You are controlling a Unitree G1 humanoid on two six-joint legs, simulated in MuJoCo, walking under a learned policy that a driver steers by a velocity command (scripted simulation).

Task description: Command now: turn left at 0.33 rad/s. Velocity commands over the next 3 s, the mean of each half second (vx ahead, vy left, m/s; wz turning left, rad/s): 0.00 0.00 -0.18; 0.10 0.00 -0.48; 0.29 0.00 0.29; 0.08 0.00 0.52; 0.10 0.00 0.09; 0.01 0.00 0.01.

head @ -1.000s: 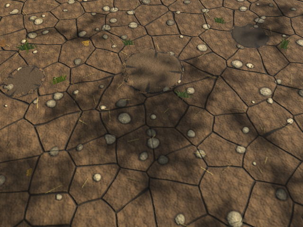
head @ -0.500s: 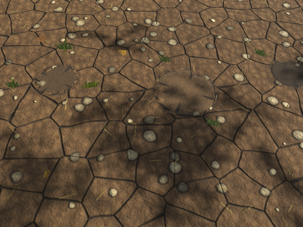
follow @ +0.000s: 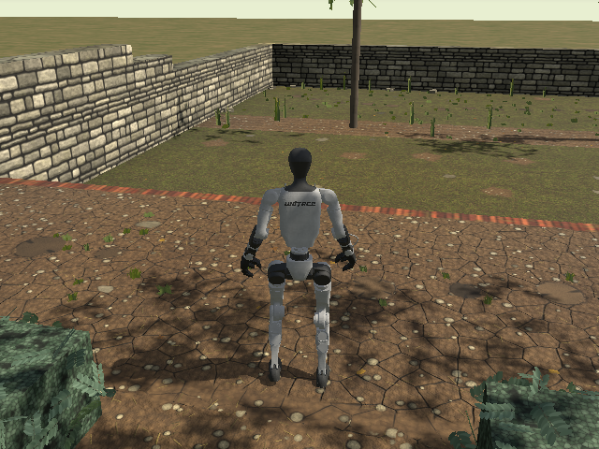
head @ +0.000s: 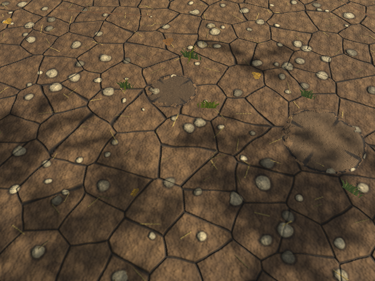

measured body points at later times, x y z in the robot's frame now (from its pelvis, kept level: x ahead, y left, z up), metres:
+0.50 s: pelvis -0.01 +0.01 -0.01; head +0.03 -0.01 +0.44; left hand +0.15 +0.28 -0.11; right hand +0.12 -0.28 -0.12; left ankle +0.00 +0.13 -0.74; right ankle -0.04 -0.09 -0.73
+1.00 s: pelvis +0.03 -0.01 +0.00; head +0.04 -0.03 +0.45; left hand +0.26 +0.20 -0.09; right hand +0.06 -0.33 -0.10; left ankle +0.12 +0.11 -0.72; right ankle -0.04 -0.09 -0.74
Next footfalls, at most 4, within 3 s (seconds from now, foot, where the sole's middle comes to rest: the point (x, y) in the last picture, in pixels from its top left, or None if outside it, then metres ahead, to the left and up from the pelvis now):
0.06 left None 0.04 0.14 -0.78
0.52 right None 0.00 -0.10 -0.78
1.06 left None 0.15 0.08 -0.78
1.46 right None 0.33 -0.21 -0.78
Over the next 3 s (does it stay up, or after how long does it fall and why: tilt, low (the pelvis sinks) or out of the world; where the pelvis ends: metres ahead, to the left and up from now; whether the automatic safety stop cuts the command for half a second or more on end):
stays up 0.37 -0.07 -0.01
